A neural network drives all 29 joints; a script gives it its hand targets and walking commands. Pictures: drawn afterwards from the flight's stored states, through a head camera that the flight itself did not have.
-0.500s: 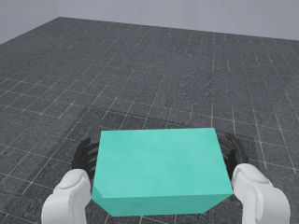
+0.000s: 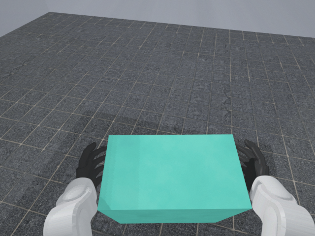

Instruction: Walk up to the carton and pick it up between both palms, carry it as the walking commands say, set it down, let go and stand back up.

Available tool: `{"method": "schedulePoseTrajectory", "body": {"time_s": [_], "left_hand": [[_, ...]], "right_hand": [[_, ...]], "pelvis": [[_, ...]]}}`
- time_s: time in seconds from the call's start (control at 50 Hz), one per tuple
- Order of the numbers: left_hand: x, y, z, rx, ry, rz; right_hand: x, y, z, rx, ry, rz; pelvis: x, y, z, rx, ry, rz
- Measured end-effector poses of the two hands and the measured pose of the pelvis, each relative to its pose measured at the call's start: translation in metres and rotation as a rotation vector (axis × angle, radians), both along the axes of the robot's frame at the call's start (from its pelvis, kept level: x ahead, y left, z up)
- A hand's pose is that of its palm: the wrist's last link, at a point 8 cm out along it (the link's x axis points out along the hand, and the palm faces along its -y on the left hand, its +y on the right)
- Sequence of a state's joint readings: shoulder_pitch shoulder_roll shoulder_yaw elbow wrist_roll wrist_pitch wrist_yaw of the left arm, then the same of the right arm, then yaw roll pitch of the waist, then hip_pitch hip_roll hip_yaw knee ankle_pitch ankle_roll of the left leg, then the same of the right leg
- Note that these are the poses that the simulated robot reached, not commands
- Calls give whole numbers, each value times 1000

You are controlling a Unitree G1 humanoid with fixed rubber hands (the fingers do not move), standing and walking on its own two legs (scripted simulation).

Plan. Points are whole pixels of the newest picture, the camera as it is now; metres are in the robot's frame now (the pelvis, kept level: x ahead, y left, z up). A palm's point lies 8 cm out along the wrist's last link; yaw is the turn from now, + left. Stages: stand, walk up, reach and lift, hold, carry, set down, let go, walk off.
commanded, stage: carry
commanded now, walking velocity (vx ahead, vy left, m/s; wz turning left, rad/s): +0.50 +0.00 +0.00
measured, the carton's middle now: (169, 184) +0.24 +0.00 +0.03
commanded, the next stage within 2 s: none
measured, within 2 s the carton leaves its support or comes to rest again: neither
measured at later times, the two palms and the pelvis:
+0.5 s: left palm (99, 82) +0.54 +0.21 +0.11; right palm (208, 78) +0.55 -0.14 +0.12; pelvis +0.33 +0.03 +0.01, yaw +1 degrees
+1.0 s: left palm (113, 38) +0.87 +0.22 +0.11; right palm (192, 35) +0.87 -0.13 +0.12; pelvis +0.65 +0.05 +0.02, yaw -1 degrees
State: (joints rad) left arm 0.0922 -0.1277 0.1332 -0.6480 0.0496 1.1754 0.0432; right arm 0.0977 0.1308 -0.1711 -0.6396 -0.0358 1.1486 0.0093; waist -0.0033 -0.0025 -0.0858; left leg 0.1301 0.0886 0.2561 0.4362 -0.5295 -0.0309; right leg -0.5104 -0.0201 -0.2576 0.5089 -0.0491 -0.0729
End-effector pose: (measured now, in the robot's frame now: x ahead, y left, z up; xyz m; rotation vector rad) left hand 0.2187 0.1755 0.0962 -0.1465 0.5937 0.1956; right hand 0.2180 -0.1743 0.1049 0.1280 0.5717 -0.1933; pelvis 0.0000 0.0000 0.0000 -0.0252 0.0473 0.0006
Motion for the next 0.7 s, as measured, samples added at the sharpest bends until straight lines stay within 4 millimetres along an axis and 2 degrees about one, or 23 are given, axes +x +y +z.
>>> {"method": "schedulePoseTrajectory", "body": {"time_s": [0.04, 0.1, 0.2, 0.28, 0.4, 0.46, 0.54, 0.6, 0.7], "left_hand": [[29, -5, -5, 11, 33, 13], [58, -7, -5, 14, 90, 43], [100, 0, 12, 10, 101, 106], [145, 6, 27, 19, 69, 115], [232, 18, 33, 16, 15, 84], [283, 28, 25, 3, 0, 65], [356, 46, 4, 2, -2, 25], [400, 53, -3, 12, 65, -21], [457, 55, 2, -47, 97, -30]], "right_hand": [[35, -5, -8, -13, 34, 28], [77, -6, -6, -13, 89, 63], [136, 2, 5, 33, 97, 91], [183, 8, 16, 41, 65, 100], [259, 19, 22, 40, 13, 68], [303, 29, 19, 28, -1, 49], [366, 46, 5, 9, -1, 23], [400, 53, 0, -11, 67, -1], [444, 55, 12, -16, 101, -52]], "pelvis": [[26, -6, 0, -10, 10, 8], [57, -13, 12, 5, 18, 32], [114, -17, 33, 34, 15, 46], [164, -11, 41, 48, 5, 46], [249, 7, 34, 47, -15, 38], [298, 20, 23, 40, -19, 27], [363, 41, 4, 53, -27, 1], [394, 51, 11, 43, -10, -20], [448, 62, 31, 17, -3, -29]]}}
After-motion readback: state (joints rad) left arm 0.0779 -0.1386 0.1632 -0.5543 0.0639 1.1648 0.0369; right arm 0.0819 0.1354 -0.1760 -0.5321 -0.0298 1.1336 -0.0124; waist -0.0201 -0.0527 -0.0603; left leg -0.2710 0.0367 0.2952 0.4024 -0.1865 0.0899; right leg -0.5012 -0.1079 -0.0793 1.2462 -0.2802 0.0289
